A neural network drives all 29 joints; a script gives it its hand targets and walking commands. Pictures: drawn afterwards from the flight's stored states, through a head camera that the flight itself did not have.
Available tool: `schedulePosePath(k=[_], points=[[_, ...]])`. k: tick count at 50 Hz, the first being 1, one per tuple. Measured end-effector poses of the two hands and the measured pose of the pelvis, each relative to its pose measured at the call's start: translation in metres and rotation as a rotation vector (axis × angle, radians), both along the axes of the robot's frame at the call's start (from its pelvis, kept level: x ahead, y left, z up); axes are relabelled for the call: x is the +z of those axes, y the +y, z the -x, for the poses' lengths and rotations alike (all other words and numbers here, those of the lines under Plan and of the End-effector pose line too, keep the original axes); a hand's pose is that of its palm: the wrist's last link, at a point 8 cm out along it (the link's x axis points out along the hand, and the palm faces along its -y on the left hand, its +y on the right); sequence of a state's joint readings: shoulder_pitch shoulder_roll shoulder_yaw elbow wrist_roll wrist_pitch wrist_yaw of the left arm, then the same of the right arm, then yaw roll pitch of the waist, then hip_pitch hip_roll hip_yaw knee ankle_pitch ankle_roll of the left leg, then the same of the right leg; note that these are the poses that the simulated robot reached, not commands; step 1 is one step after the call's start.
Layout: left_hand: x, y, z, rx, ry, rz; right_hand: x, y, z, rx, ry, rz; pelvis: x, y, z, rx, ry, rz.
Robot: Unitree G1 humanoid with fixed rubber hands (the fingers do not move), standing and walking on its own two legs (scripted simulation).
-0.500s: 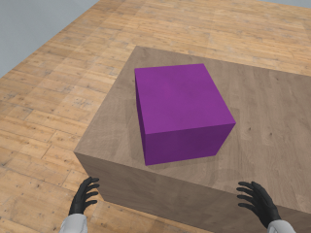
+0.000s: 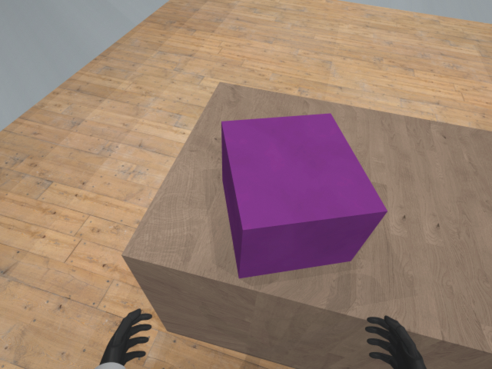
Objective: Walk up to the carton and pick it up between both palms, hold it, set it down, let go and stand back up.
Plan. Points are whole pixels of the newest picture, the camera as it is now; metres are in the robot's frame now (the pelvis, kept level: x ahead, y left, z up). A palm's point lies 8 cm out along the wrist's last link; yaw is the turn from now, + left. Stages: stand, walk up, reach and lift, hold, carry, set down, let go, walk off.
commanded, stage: let go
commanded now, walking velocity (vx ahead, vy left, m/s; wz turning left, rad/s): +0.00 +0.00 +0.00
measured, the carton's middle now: (286, 192) +0.46 -0.08 -0.03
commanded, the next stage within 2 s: stand in 0.38 s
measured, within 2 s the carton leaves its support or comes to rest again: neither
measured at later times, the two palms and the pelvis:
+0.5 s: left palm (92, 364) +0.14 +0.24 -0.09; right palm out of the picture +0.13 -0.24 -0.09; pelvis -0.02 +0.00 +0.00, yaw +1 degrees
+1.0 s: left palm out of the picture +0.01 +0.29 -0.12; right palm out of the picture +0.04 -0.29 -0.10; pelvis -0.05 +0.00 +0.00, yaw +3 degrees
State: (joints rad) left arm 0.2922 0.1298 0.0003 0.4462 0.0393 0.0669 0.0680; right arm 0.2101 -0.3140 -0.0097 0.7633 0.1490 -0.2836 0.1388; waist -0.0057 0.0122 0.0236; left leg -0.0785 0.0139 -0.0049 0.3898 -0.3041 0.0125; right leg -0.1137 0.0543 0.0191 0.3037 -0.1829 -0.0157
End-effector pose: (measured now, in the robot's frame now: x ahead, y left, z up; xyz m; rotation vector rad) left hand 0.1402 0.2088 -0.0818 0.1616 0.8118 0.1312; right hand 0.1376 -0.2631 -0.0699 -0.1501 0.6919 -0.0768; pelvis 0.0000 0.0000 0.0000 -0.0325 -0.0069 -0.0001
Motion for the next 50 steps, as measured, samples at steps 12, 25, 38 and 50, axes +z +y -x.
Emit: schedulePosePath(k=[12,25,38,50], points=[[-0.008,0.009,0.013,0.003,0.058,0.005,-0.011,0.016,-0.002,0.018,0.047,0.014,0.000,0.003,0.009,0.011,-0.018,-0.002],[-0.004,0.036,0.004,-0.016,0.015,-0.062,-0.023,0.021,0.011,0.014,0.138,0.084,-0.003,-0.001,0.018,0.018,-0.013,-0.018],[-0.023,0.076,0.054,0.046,0.129,-0.109,-0.012,-0.047,0.067,-0.080,0.281,0.261,-0.004,-0.004,0.030,0.041,-0.049,-0.028],[-0.037,0.084,0.125,0.085,0.323,-0.105,-0.031,-0.030,0.100,-0.027,0.381,0.215,-0.001,-0.002,0.053,0.049,-0.062,-0.032]])
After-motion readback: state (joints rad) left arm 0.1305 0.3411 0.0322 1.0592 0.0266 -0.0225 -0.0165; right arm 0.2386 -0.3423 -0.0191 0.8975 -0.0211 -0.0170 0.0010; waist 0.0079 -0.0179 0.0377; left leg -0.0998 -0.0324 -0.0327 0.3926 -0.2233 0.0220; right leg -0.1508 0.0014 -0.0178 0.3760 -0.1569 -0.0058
